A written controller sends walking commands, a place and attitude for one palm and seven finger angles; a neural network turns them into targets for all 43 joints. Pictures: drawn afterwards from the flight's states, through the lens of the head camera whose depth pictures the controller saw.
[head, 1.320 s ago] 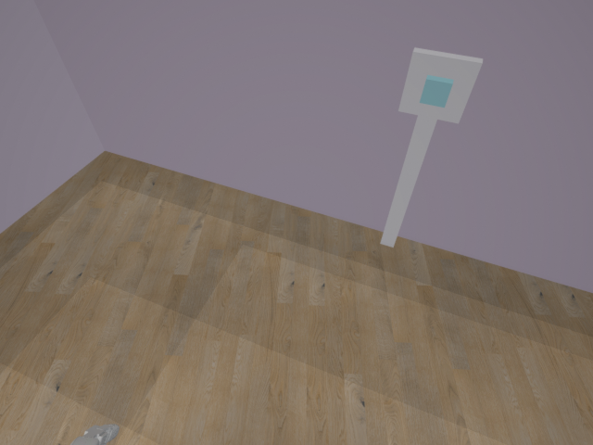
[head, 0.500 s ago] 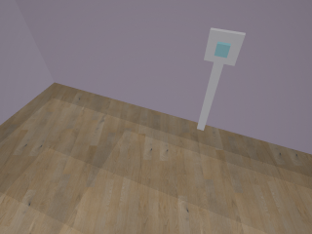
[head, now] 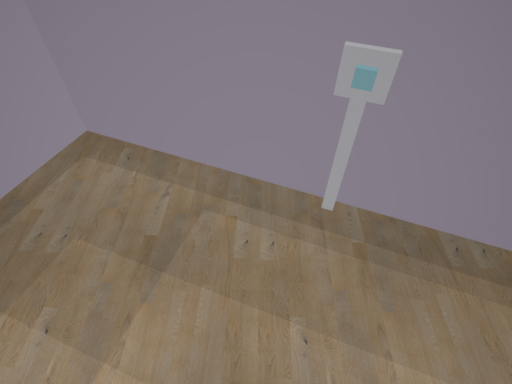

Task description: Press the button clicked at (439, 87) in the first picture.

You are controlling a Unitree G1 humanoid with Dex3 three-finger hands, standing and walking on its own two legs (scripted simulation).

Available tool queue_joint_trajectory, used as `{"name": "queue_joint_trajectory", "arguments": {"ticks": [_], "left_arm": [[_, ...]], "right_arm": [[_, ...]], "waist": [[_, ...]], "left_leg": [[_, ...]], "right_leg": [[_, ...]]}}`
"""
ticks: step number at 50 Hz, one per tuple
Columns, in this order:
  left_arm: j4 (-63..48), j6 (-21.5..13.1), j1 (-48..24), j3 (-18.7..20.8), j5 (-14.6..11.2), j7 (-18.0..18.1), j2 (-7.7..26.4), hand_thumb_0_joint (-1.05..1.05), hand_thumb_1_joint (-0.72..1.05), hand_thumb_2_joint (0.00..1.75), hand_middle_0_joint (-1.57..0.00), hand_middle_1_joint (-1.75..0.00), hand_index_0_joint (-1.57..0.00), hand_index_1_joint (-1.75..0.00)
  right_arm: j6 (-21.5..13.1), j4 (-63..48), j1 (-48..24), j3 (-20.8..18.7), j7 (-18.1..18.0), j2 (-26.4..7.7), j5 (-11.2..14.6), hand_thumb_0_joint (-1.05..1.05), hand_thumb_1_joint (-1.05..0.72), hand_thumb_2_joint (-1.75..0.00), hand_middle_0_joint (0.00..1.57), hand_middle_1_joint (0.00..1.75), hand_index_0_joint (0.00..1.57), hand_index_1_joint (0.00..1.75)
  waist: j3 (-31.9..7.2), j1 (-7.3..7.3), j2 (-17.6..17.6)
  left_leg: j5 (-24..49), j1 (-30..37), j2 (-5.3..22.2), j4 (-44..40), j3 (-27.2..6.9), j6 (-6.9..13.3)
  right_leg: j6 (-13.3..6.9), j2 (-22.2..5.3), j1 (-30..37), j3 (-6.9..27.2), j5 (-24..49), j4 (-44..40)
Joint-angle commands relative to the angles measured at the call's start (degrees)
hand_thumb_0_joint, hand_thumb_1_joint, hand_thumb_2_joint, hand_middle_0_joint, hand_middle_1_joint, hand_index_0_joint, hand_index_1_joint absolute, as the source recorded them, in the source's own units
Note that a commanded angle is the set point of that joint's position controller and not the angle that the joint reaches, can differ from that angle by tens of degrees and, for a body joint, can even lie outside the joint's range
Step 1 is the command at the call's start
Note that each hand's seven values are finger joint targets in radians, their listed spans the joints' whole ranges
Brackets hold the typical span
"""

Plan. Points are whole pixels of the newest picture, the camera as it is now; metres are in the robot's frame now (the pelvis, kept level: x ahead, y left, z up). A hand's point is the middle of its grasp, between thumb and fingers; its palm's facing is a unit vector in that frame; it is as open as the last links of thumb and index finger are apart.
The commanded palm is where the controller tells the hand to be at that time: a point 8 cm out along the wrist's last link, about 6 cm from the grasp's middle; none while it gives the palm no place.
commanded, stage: look at it before walking up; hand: left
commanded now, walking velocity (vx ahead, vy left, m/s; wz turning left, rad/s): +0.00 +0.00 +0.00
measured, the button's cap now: (364, 77) +1.05 -0.31 -0.03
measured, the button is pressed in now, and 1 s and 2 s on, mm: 0 0 0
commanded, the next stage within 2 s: walk to a spot facing it in 0.12 s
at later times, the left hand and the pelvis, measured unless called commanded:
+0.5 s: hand out of the picture +0.07 +0.22 -0.17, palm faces -0.10 -0.95 -0.30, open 7.4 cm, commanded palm none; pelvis +0.00 +0.00 -0.01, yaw -7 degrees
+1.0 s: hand out of the picture +0.09 +0.19 -0.17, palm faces -0.25 -0.94 -0.22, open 7.4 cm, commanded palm none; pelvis +0.01 +0.00 +0.00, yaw -21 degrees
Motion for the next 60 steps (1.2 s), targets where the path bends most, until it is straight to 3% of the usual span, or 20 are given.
{"name": "queue_joint_trajectory", "arguments": {"ticks": [1, 13, 16, 19, 22, 25, 28, 29, 30, 32, 34, 45, 48, 50, 51, 52, 53, 54, 57, 60], "left_arm": [[-3.9, -1.2, -2.3, 2.4, 0.0, 1.0, 11.8, 0.00, 0.90, 0.90, -0.20, -0.30, -0.20, -0.30], [-4.2, -0.9, -2.5, 2.6, 0.1, 0.9, 12.0, 0.00, 0.90, 0.90, -0.20, -0.30, -0.20, -0.30], [-4.8, 1.0, 1.0, 2.0, 0.1, 1.2, 5.9, 0.00, 0.90, 0.90, -0.20, -0.30, -0.20, -0.30], [-7.2, 2.0, 2.6, 2.8, 0.4, 1.0, 5.7, 0.00, 0.90, 0.90, -0.20, -0.30, -0.20, -0.30], [-9.6, 2.6, 3.3, 3.4, 0.5, 0.6, 4.5, 0.00, 0.90, 0.90, -0.20, -0.30, -0.20, -0.30], [-11.4, 3.2, 5.6, 4.2, 0.5, 0.1, 2.2, 0.00, 0.90, 0.90, -0.20, -0.30, -0.20, -0.30], [-10.7, 2.0, 13.6, 5.4, 1.0, -0.2, 3.1, 0.00, 0.90, 0.90, -0.20, -0.30, -0.20, -0.30], [-11.2, 1.0, 14.3, 6.6, 1.7, 0.8, 10.1, 0.00, 0.90, 0.90, -0.20, -0.30, -0.20, -0.30], [-11.6, 1.1, 15.8, 6.4, 0.5, 1.4, 9.2, 0.00, 0.90, 0.90, -0.20, -0.30, -0.20, -0.30], [-13.3, 1.3, 8.6, 6.2, 0.6, 1.5, 6.8, 0.00, 0.90, 0.90, -0.20, -0.30, -0.20, -0.30], [-14.1, 0.9, 6.7, 5.9, 0.5, 1.5, 4.9, 0.00, 0.90, 0.90, -0.20, -0.30, -0.20, -0.30], [-11.9, -0.2, 12.6, 7.0, 1.0, 0.4, 4.2, 0.00, 0.90, 0.90, -0.20, -0.30, -0.20, -0.30], [-12.9, 0.1, 9.8, 7.3, 1.0, 0.1, 4.9, 0.00, 0.90, 0.90, -0.20, -0.30, -0.20, -0.30], [-14.0, 0.4, 5.8, 7.3, 0.7, -0.1, 4.4, 0.00, 0.90, 0.90, -0.20, -0.30, -0.20, -0.30], [-15.1, 0.4, 4.8, 6.7, 0.6, -0.4, 1.5, 0.00, 0.90, 0.90, -0.20, -0.30, -0.20, -0.30], [-16.5, 0.4, 4.6, 6.0, 0.1, -1.1, -2.5, 0.00, 0.90, 0.90, -0.20, -0.30, -0.20, -0.30], [-18.8, -0.3, 0.6, 6.8, 0.7, -1.5, -0.8, 0.00, 0.90, 0.90, -0.20, -0.30, -0.20, -0.30], [-18.3, -0.1, -0.2, 7.0, 1.3, -1.8, 0.1, 0.00, 0.90, 0.90, -0.20, -0.30, -0.20, -0.30], [-13.8, 1.0, 5.4, 7.0, 1.7, -3.2, -1.6, 0.00, 0.90, 0.90, -0.20, -0.30, -0.20, -0.30], [-13.6, 1.3, 5.2, 6.3, 1.6, -3.2, -3.7, 0.00, 0.90, 0.90, -0.20, -0.30, -0.20, -0.30]], "right_arm": [[-1.3, -3.6, -3.0, -2.2, -0.7, -11.7, 0.1, 0.00, -0.90, -0.90, 0.20, 0.30, 0.20, 0.30], [-1.4, -3.8, -2.9, -2.5, -1.0, -11.9, 0.1, 0.00, -0.90, -0.90, 0.20, 0.30, 0.20, 0.30], [-0.2, -4.4, 0.8, -1.9, -1.4, -5.3, -0.1, 0.00, -0.90, -0.90, 0.20, 0.30, 0.20, 0.30], [0.7, -7.0, 1.9, -3.2, -1.8, -6.2, -0.1, 0.00, -0.90, -0.90, 0.20, 0.30, 0.20, 0.30], [1.0, -9.7, 1.4, -4.4, -2.0, -7.1, -0.2, 0.00, -0.90, -0.90, 0.20, 0.30, 0.20, 0.30], [0.8, -11.9, -0.8, -5.3, -1.8, -7.2, -0.4, 0.00, -0.90, -0.90, 0.20, 0.30, 0.20, 0.30], [1.4, -13.9, -3.3, -5.5, -1.6, -5.5, -0.5, 0.00, -0.90, -0.90, 0.20, 0.30, 0.20, 0.30], [1.7, -15.6, -0.6, -4.7, -1.2, -0.3, 0.0, 0.00, -0.90, -0.90, 0.20, 0.30, 0.20, 0.30], [2.3, -16.3, -3.4, -4.6, -1.6, -1.9, 0.1, 0.00, -0.90, -0.90, 0.20, 0.30, 0.20, 0.30], [2.0, -15.3, -3.0, -5.0, -1.3, -1.6, 0.0, 0.00, -0.90, -0.90, 0.20, 0.30, 0.20, 0.30], [1.7, -14.0, -0.9, -5.0, -1.0, -0.6, -0.2, 0.00, -0.90, -0.90, 0.20, 0.30, 0.20, 0.30], [-0.2, -16.4, -2.7, -4.7, -0.4, 1.1, -0.5, 0.00, -0.90, -0.90, 0.20, 0.30, 0.20, 0.30], [-1.0, -16.4, 0.6, -4.7, -0.5, 1.5, 0.0, 0.00, -0.90, -0.90, 0.20, 0.30, 0.20, 0.30], [-1.5, -14.4, 8.2, -4.8, -1.0, 1.2, 0.1, 0.00, -0.90, -0.90, 0.20, 0.30, 0.20, 0.30], [-2.0, -13.0, 13.1, -5.3, -1.8, -1.7, 0.1, 0.00, -0.90, -0.90, 0.20, 0.30, 0.20, 0.30], [-2.1, -12.7, 16.9, -6.5, -2.1, -8.0, -0.8, 0.00, -0.90, -0.90, 0.20, 0.30, 0.20, 0.30], [-2.1, -13.4, 16.2, -6.4, -2.3, -9.5, -0.7, 0.00, -0.90, -0.90, 0.20, 0.30, 0.20, 0.30], [-2.1, -14.0, 13.9, -5.7, -1.7, -7.5, -0.9, 0.00, -0.90, -0.90, 0.20, 0.30, 0.20, 0.30], [-3.3, -14.2, 9.1, -3.5, -1.8, -1.0, -0.6, 0.00, -0.90, -0.90, 0.20, 0.30, 0.20, 0.30], [-4.3, -11.9, 13.8, -2.7, -2.2, 1.2, -0.3, 0.00, -0.90, -0.90, 0.20, 0.30, 0.20, 0.30]], "waist": [[-2.8, 0.08, -0.5], [-3.5, 0.04, -0.1], [-3.8, -0.24, -0.1], [-3.0, -0.31, 0.9], [-2.3, -0.17, 5.5], [-1.7, 1.15, 10.5], [-1.6, 5.41, 0.0], [-1.9, 4.21, -22.1], [-2.3, 5.70, -16.6], [0.6, 2.21, -9.3], [-2.6, 0.93, -5.5], [-2.9, 3.90, -8.4], [-2.6, 2.40, -9.7], [-3.1, -1.49, -7.7], [-4.4, -4.00, -0.1], [-3.6, -5.71, 18.0], [1.9, -5.26, 12.5], [3.2, -3.58, 10.5], [6.3, 1.04, 6.6], [4.7, 0.92, 7.3]], "left_leg": [[5.6, 0.5, 6.3, -3.4, -5.3, 2.0], [8.8, 2.2, 6.8, -2.4, -4.1, 1.9], [10.4, 2.5, 7.4, 1.2, -1.2, 1.0], [9.5, 2.1, 9.2, 3.0, -0.7, 1.7], [8.5, -0.1, 13.5, 2.0, -2.5, 4.2], [14.7, -3.5, 20.8, 0.8, -4.2, 9.6], [7.0, -12.2, 12.8, 20.8, 5.4, 2.3], [-18.5, -25.4, 2.5, 37.0, 9.2, -2.7], [-22.1, -23.5, 1.3, 42.3, -0.9, -2.0], [-14.3, -25.5, 3.3, 46.3, -3.7, -1.9], [-10.2, -22.8, 3.5, 43.6, -2.4, -2.7], [-12.0, -21.0, 1.4, 25.1, -0.4, -2.4], [-12.2, -11.2, -0.6, 15.5, 0.1, -1.3], [-6.9, 4.6, -1.2, 5.0, 1.1, -0.5], [-12.3, 16.1, 4.6, -1.4, -3.9, 0.8], [-29.7, 19.7, 20.9, -11.1, -24.7, 5.0], [-31.7, 10.2, 29.1, -14.9, -30.7, 9.3], [-35.8, 2.6, 28.3, -16.2, -32.2, 9.8], [-15.1, -2.1, 16.5, -13.4, -8.8, 4.4], [4.8, 2.9, 15.0, -9.7, -1.2, 4.3]], "right_leg": [[-1.6, -6.8, -0.6, 6.4, 5.8, -4.2], [-1.8, -6.5, -0.6, 6.6, 10.7, -3.0], [-1.1, -5.9, -3.2, 7.3, 15.4, 1.3], [-1.1, -4.0, -7.7, 7.3, 15.2, 6.3], [-0.3, -1.1, -11.3, 5.0, 8.5, 15.4], [0.8, -1.2, -12.4, 0.1, -15.3, 27.0], [-0.2, -4.2, -1.1, 3.2, 3.6, 7.4], [-4.8, -18.8, 2.5, 27.6, 18.1, -3.0], [-8.2, -20.0, -2.9, 32.9, 16.8, -7.6], [-11.3, -16.3, -4.7, 28.3, 7.0, -6.4], [-10.3, -12.9, -3.3, 22.3, 11.7, -3.9], [-11.7, -9.6, -0.7, 28.2, -14.8, -9.3], [-10.7, -7.7, -7.5, 28.3, -14.3, -8.1], [-7.7, -3.8, -18.8, 25.1, -19.3, -3.6], [-5.1, 0.4, -28.4, 20.7, -20.5, 4.4], [-1.9, 7.6, -38.9, 9.4, -22.4, 22.4], [0.0, 2.0, -39.6, 4.1, -19.2, 31.4], [0.1, 0.1, -37.5, 4.9, -15.7, 37.3], [1.4, -1.7, -34.5, 1.7, -1.5, 46.3], [2.1, -2.6, -36.7, 0.4, 1.5, 48.8]]}}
